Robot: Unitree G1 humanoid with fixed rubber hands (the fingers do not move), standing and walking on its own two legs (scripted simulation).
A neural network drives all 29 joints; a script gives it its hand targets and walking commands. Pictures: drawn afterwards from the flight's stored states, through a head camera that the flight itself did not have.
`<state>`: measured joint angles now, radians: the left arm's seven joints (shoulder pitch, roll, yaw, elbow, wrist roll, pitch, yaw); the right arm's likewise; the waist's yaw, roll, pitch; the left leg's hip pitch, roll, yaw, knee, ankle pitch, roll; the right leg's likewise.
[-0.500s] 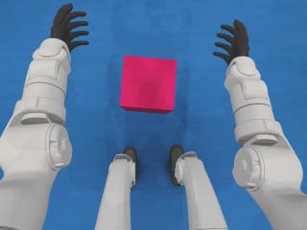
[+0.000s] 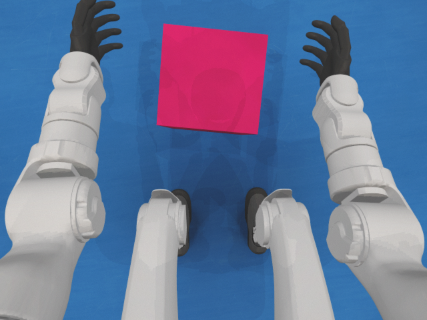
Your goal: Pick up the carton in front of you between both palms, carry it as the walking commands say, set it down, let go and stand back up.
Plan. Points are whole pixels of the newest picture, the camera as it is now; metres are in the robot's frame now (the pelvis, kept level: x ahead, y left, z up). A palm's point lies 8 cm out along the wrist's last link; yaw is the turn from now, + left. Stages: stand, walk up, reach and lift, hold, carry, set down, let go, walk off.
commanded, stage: reach and lift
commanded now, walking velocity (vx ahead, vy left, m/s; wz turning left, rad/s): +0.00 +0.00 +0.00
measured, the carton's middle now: (210, 90) +0.50 +0.03 -0.40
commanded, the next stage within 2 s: none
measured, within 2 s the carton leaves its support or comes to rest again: leaves its support in 1.30 s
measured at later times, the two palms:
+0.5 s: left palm (132, 80) +0.51 +0.21 -0.34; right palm (293, 91) +0.50 -0.16 -0.33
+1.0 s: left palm (143, 75) +0.52 +0.18 -0.32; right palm (281, 85) +0.51 -0.12 -0.32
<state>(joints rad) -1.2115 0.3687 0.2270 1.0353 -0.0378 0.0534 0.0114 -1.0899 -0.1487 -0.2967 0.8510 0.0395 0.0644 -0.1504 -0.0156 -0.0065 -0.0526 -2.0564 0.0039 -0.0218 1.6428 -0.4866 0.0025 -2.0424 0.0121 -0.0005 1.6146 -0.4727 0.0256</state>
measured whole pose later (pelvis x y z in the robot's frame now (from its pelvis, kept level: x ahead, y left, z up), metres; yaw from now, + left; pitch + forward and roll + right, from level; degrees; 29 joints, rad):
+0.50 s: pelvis -0.04 +0.00 -0.15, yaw -1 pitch +37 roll -3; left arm -1.54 0.49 -0.05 1.23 -0.26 0.04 0.07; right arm -1.47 -0.28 -0.13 1.16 0.25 0.04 -0.17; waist -0.02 -0.05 0.40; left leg -2.29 0.01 -0.02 2.18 -0.54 0.01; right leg -2.27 0.03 0.00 2.15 -0.52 0.05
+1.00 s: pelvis -0.03 +0.00 -0.14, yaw -1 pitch +38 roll -3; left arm -1.54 0.39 -0.04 1.26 -0.21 0.02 0.09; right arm -1.45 -0.20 -0.15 1.14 0.22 0.01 -0.20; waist -0.01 -0.03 0.33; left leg -2.30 0.00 -0.03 2.17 -0.55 0.01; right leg -2.27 0.02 0.00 2.13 -0.53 0.04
